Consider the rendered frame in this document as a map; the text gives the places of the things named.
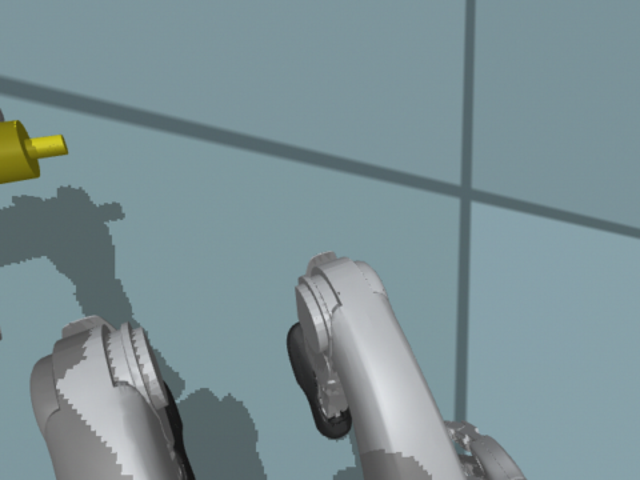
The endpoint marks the left robot foot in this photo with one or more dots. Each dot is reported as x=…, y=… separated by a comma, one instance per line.
x=177, y=430

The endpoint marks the right robot foot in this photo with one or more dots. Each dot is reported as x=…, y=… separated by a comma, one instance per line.
x=333, y=428

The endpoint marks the bottle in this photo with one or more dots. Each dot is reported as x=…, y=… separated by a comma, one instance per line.
x=19, y=154

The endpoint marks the right robot hand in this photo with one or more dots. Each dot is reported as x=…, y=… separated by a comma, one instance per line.
x=489, y=461

